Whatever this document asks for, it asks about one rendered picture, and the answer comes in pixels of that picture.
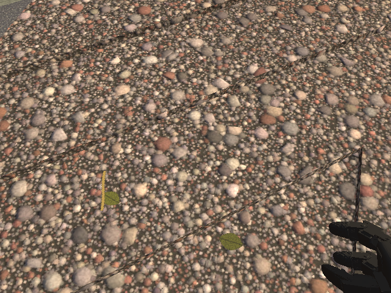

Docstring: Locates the robot right hand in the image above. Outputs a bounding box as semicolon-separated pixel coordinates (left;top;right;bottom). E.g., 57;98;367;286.
321;220;391;293

